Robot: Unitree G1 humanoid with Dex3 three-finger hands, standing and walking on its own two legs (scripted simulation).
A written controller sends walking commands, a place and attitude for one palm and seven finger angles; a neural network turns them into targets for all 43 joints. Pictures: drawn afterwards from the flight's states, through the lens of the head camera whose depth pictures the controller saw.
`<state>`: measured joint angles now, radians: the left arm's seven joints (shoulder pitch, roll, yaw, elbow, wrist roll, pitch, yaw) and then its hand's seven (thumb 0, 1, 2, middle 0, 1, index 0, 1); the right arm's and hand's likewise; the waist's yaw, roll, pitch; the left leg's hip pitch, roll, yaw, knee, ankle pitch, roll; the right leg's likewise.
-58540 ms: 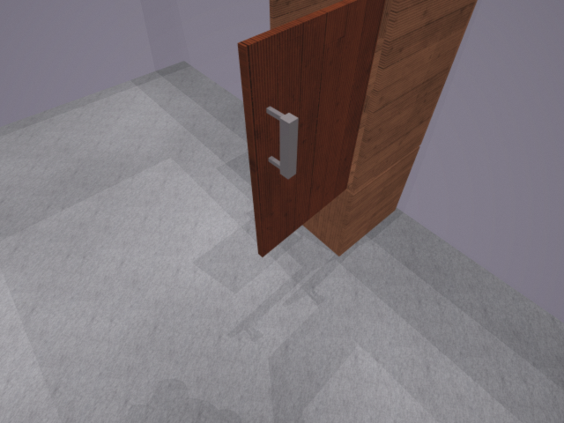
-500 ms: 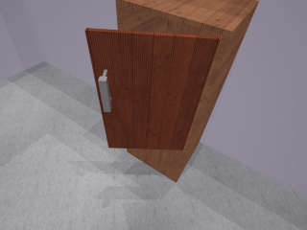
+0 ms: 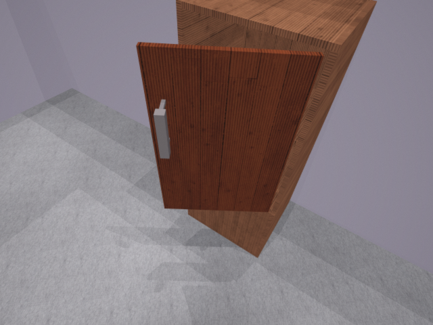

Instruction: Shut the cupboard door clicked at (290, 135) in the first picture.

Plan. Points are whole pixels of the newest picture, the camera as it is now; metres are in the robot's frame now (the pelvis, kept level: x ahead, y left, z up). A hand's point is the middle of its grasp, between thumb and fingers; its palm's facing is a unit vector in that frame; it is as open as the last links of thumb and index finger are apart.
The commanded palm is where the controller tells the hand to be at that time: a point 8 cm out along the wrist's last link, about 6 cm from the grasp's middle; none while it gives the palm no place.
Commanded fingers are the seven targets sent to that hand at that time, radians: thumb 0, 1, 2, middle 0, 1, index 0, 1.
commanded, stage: look again from close up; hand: left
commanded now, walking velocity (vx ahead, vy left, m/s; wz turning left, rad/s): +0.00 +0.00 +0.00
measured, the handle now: (164, 129) +0.53 +0.18 +0.05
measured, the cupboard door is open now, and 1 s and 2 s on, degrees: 33 33 33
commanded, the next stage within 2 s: shuffle to correct the standing spot in 0.50 s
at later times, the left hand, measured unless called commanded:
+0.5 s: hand out of the picture +0.04 +0.17 -0.18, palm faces +0.00 -0.98 -0.19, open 7.4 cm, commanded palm none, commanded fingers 0.00 0.90 0.90 -0.20 -0.30 -0.20 -0.30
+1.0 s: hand out of the picture +0.04 +0.13 -0.18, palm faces +0.05 -0.99 -0.16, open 7.4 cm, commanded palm none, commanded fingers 0.00 0.90 0.90 -0.20 -0.30 -0.20 -0.30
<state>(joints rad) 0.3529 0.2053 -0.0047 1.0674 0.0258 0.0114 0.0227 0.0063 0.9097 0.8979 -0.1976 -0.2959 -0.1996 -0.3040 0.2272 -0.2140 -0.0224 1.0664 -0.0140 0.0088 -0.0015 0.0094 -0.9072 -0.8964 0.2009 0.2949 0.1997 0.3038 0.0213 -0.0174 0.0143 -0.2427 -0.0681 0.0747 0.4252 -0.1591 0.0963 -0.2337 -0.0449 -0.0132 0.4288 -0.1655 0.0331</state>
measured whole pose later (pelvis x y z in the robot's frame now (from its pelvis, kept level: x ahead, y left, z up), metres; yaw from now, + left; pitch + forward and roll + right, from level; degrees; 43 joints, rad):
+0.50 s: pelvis +0.03 +0.00 +0.00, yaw +0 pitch -1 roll -1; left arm 0.28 0.18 -0.01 1.08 0.02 0.00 0.04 0.00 0.91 0.90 -0.20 -0.30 -0.20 -0.30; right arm 0.22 -0.17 -0.01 1.12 -0.01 -0.01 -0.01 0.01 -0.91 -0.90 0.20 0.29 0.20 0.30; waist 0.00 -0.02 0.03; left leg -0.20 -0.06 0.08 0.39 -0.18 0.09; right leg -0.19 -0.04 -0.01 0.40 -0.19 0.04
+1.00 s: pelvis +0.07 -0.02 +0.00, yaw +1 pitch +0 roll +0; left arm 0.35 0.13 -0.01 1.11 0.01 -0.01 0.04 0.00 0.91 0.90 -0.20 -0.30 -0.20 -0.30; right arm 0.28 -0.13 -0.01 1.16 -0.01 -0.01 -0.03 0.01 -0.91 -0.90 0.20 0.29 0.20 0.30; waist 0.01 -0.02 0.02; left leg -0.16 -0.05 0.04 0.43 -0.27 0.06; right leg -0.14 -0.03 -0.05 0.43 -0.28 0.02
